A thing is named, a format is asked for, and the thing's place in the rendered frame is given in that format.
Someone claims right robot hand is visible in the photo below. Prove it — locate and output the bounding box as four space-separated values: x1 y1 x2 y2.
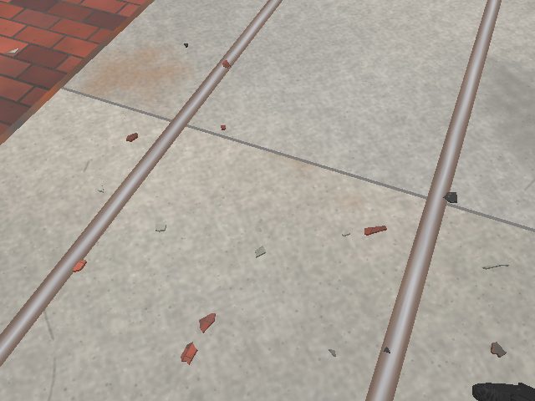
472 383 535 401

